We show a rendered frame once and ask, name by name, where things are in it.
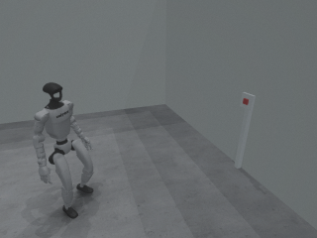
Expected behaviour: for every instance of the left robot forearm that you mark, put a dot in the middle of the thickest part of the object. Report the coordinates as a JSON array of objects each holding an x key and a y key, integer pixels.
[{"x": 77, "y": 130}]

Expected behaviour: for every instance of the robot left hand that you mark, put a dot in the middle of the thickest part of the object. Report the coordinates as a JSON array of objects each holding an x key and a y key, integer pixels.
[{"x": 86, "y": 142}]

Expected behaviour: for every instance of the robot right upper arm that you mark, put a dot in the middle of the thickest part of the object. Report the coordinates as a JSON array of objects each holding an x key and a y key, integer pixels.
[{"x": 41, "y": 118}]

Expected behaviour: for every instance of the panel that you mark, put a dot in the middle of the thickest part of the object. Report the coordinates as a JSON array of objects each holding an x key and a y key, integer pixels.
[{"x": 245, "y": 127}]

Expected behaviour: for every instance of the robot left upper arm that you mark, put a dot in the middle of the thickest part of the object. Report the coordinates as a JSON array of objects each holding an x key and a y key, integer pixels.
[{"x": 70, "y": 105}]

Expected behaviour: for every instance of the robot right thigh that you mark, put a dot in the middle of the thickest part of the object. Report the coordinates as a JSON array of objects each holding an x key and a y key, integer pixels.
[{"x": 62, "y": 169}]

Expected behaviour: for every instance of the humanoid robot torso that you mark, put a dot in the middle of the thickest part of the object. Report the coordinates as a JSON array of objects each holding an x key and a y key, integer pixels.
[{"x": 58, "y": 127}]

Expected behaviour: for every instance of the robot right hand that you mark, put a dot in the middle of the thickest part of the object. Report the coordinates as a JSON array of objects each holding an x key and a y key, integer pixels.
[{"x": 45, "y": 173}]

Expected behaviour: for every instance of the right robot forearm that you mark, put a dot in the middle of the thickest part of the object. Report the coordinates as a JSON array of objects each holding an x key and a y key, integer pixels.
[{"x": 40, "y": 151}]

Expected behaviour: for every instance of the button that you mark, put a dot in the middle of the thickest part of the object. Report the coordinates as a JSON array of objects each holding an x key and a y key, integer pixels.
[{"x": 246, "y": 101}]

